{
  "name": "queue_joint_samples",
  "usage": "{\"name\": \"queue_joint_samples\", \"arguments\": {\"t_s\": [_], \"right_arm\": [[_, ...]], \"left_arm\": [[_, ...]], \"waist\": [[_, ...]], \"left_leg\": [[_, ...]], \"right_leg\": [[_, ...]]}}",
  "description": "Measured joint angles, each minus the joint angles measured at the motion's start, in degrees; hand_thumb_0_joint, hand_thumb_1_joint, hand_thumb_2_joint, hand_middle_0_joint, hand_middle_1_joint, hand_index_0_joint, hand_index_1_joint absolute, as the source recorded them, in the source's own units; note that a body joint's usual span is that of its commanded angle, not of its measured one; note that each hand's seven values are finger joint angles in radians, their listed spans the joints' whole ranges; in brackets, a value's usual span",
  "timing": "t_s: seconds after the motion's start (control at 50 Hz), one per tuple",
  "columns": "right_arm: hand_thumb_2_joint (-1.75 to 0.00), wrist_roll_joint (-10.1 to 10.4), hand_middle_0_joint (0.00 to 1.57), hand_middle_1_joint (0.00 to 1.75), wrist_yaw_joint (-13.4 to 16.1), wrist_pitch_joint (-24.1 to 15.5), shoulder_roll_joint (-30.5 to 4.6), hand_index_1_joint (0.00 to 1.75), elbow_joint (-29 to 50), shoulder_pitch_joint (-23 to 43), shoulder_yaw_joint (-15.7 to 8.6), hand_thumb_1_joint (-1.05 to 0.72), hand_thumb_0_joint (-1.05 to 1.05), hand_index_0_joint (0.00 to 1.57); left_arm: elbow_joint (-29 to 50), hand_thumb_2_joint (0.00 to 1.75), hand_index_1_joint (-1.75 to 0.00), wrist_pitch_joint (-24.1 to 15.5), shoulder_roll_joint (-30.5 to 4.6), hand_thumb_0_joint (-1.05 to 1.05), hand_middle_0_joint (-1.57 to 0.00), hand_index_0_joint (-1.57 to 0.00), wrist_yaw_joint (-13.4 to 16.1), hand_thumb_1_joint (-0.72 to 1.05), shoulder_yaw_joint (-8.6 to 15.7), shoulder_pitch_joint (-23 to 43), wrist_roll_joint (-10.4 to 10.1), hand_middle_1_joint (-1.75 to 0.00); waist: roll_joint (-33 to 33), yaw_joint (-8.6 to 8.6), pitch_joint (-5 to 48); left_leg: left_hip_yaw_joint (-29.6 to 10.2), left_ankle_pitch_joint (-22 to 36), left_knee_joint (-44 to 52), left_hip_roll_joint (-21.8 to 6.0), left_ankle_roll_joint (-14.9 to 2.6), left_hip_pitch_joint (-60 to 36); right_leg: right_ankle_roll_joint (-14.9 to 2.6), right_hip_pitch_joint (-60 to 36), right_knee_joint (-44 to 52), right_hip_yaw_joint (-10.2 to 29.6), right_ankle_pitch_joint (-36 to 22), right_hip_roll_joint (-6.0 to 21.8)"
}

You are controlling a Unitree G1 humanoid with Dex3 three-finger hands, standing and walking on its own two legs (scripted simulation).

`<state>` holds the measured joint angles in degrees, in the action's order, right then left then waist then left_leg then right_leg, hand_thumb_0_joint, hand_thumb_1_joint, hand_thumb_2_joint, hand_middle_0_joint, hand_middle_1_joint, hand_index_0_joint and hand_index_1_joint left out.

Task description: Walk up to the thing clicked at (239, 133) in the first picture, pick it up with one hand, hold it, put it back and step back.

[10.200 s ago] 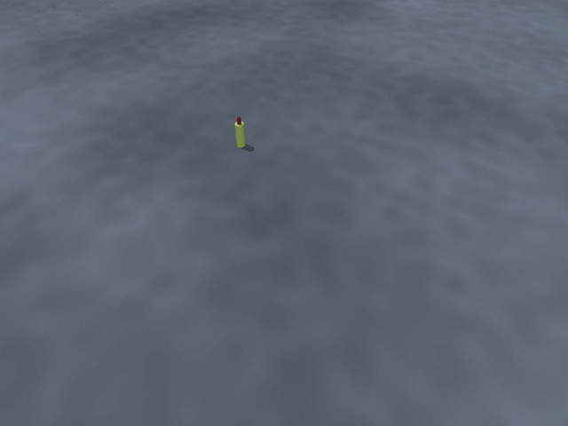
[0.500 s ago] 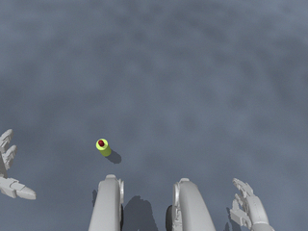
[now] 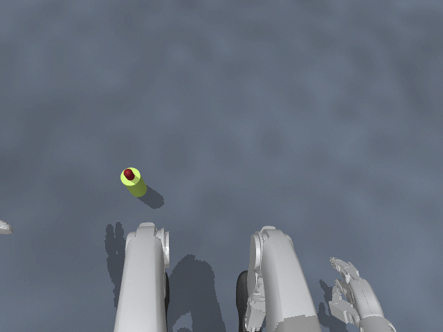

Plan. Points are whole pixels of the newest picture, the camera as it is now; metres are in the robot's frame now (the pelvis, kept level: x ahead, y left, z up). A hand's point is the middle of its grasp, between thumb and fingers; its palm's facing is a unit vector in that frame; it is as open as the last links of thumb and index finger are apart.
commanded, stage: go down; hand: left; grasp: from the side
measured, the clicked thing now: (133, 181) +0.45 +0.23 -0.38
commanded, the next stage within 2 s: approach in 1.02 s
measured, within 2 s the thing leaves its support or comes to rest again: neither
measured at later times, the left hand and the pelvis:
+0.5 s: hand out of the picture +0.36 +0.39 -0.07, palm faces +0.14 -0.98 -0.12, open 17.3 cm; pelvis -0.01 +0.00 -0.06, yaw -2 degrees
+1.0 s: hand out of the picture +0.38 +0.40 -0.08, palm faces +0.14 -0.99 -0.11, open 17.4 cm; pelvis -0.01 +0.00 -0.08, yaw -2 degrees
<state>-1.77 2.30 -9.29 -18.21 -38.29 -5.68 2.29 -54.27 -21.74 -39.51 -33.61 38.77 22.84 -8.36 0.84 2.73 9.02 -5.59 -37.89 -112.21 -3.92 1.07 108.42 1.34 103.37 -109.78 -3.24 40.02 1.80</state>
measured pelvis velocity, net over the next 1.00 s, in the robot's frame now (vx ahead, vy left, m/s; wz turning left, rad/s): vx -0.01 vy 0.00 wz -0.03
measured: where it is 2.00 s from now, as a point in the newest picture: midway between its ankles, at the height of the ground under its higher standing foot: (203, 321)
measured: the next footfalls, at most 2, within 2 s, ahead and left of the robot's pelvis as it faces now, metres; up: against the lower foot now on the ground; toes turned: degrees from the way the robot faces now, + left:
none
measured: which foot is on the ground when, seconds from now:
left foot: down 0.00-1.00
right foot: down 0.00-1.00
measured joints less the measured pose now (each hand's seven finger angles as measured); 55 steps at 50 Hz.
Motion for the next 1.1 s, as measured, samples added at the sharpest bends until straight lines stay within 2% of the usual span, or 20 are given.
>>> {"name": "queue_joint_samples", "arguments": {"t_s": [0.08, 0.36, 1.1], "right_arm": [[-0.9, -0.1, 0.21, 0.3, -0.1, 0.0, -0.4, 0.3, -0.1, 0.0, 0.4, -0.9, 0.0, 0.2], [-0.9, -0.6, 0.21, 0.3, -0.3, -0.3, -0.9, 0.3, -0.7, -0.2, 1.5, -0.91, 0.0, 0.2], [-0.91, -0.9, 0.21, 0.3, -0.9, -0.2, -2.2, 0.3, -0.4, 0.0, 3.4, -0.92, 0.0, 0.2]], "left_arm": [[-1.1, 0.12, -0.09, -0.1, -1.6, -0.01, -0.05, -0.04, -1.2, -0.47, 1.3, 1.3, -0.4, -0.1], [-2.7, 0.1, -0.08, 0.0, -5.7, -0.01, -0.04, -0.04, -4.4, -0.49, 3.4, 5.7, -0.9, -0.08], [-5.6, 0.09, -0.07, 0.3, -10.8, -0.01, -0.05, -0.04, -8.4, -0.51, 7.0, 10.2, -2.2, -0.07]], "waist": [[0.2, 0.18, -0.4], [0.7, 0.83, -1.9], [1.0, 2.07, -3.6]], "left_leg": [[-0.4, -0.1, -2.0, 0.0, 0.08, 2.0], [-1.5, -0.2, -8.4, 0.2, 0.02, 7.8], [-2.6, -0.6, -15.5, 0.8, -0.02, 14.0]], "right_leg": [[-0.07, 1.9, -2.0, -0.2, 0.1, -0.1], [0.13, 7.2, -7.8, -0.4, 0.2, -0.4], [0.43, 12.8, -14.7, -0.5, 1.0, -0.4]]}}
